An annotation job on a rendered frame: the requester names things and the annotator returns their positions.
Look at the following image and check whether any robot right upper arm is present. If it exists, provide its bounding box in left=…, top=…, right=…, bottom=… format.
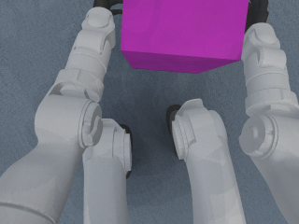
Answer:
left=238, top=113, right=299, bottom=224

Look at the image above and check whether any robot right hand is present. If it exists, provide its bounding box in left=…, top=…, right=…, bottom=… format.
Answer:
left=244, top=0, right=269, bottom=34

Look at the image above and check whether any carton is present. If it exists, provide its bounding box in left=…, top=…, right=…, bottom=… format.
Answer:
left=121, top=0, right=249, bottom=74

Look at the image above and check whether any robot left upper arm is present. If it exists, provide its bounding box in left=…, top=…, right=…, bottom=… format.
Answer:
left=0, top=94, right=104, bottom=224

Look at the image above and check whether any robot right forearm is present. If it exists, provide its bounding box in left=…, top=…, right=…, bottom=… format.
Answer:
left=241, top=22, right=299, bottom=119

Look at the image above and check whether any robot right foot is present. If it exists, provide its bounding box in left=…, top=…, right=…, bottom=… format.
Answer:
left=166, top=105, right=184, bottom=161

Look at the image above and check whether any robot left hand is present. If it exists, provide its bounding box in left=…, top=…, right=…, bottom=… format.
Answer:
left=93, top=0, right=123, bottom=16

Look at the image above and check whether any robot left forearm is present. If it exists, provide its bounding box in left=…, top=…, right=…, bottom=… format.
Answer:
left=34, top=7, right=116, bottom=136

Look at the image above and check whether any robot left shin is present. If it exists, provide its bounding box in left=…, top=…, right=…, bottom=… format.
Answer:
left=82, top=119, right=128, bottom=173

